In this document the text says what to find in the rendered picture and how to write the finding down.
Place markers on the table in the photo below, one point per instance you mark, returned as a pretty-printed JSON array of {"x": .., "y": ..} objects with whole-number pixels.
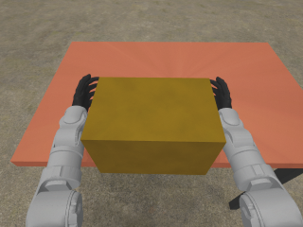
[{"x": 263, "y": 92}]

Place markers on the left robot forearm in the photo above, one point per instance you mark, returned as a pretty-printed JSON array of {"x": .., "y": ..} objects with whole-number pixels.
[{"x": 63, "y": 167}]

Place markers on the carton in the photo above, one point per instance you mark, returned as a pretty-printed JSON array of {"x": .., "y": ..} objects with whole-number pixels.
[{"x": 153, "y": 126}]

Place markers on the right robot upper arm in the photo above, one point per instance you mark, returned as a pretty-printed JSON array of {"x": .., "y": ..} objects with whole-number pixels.
[{"x": 271, "y": 207}]

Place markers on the left robot upper arm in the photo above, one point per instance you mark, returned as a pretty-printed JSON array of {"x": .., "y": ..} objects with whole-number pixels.
[{"x": 61, "y": 208}]

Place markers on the right robot forearm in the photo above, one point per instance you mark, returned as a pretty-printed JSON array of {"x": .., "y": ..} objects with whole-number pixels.
[{"x": 251, "y": 173}]

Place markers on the robot right hand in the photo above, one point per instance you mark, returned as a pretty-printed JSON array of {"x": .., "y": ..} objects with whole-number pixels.
[{"x": 222, "y": 94}]

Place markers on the robot left hand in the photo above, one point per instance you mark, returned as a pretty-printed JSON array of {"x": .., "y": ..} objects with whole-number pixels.
[{"x": 82, "y": 93}]

